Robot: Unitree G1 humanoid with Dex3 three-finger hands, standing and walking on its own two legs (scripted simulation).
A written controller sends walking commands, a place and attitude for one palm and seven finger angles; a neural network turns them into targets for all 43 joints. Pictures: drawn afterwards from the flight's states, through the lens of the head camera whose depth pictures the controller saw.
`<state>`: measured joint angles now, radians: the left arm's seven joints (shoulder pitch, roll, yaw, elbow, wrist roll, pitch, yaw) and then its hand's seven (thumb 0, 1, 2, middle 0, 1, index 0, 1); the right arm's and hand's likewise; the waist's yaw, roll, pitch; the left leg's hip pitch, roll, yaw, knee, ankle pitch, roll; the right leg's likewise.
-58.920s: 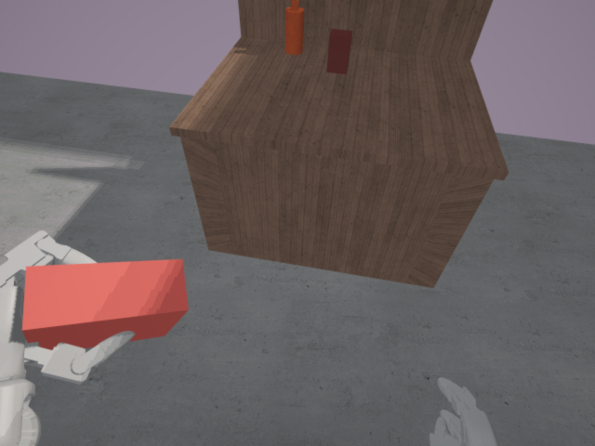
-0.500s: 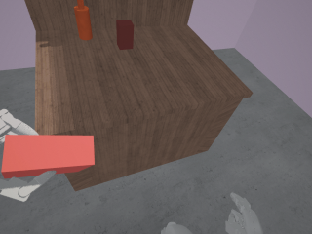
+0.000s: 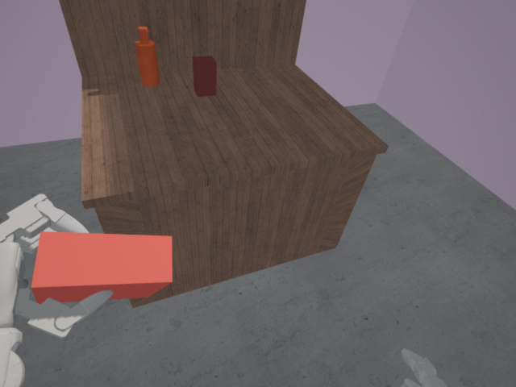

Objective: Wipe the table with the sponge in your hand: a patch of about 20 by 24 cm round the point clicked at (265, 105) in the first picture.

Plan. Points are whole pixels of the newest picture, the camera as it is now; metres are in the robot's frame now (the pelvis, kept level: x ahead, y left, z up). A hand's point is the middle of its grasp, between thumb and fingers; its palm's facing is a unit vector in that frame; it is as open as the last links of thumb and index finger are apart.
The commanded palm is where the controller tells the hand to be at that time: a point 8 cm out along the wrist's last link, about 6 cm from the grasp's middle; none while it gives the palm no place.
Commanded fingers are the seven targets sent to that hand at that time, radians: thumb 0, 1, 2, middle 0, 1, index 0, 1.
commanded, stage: stop stepping back and stand still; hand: left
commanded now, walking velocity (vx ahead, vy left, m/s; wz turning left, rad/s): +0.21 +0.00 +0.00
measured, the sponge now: (124, 269) +0.23 +0.19 +0.14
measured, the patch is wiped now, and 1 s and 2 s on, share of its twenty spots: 0.95 0.95 0.95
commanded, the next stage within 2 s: stand and wait in 0.52 s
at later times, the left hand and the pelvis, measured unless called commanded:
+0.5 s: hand (58, 305) +0.16 +0.22 +0.17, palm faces +0.37 -0.86 -0.34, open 9.7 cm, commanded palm +0.12 +0.27 +0.20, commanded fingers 0.00 0.10 1.30 -1.20 -1.60 -1.20 -1.60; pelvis -0.04 -0.01 +0.00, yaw +1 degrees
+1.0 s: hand (24, 282) +0.18 +0.26 +0.17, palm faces +0.44 -0.82 -0.36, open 9.7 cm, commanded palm +0.13 +0.29 +0.20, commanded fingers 0.00 0.10 1.30 -1.20 -1.60 -1.20 -1.60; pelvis -0.02 +0.01 +0.02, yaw +2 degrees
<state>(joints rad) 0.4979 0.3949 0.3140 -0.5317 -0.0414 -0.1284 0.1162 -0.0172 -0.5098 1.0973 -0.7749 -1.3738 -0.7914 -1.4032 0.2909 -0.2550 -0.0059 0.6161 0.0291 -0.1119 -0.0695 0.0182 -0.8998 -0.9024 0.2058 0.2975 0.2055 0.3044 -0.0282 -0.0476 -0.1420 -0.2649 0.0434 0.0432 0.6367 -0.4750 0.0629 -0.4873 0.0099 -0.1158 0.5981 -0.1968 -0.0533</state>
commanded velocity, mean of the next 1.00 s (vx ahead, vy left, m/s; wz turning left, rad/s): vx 0.05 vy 0.00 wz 0.00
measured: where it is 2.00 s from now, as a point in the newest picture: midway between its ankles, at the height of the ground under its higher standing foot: outside the picture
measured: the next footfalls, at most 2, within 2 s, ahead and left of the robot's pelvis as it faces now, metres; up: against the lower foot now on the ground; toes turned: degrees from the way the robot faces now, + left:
right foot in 0.24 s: +0.06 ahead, -0.11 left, +0.00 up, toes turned +0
left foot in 0.48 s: +0.02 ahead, +0.11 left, +0.00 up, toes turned +3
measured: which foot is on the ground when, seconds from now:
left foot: down 0.00-0.24, up 0.26-0.46, down 0.48-1.00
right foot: down 0.00-0.00, up 0.02-0.22, down 0.24-1.00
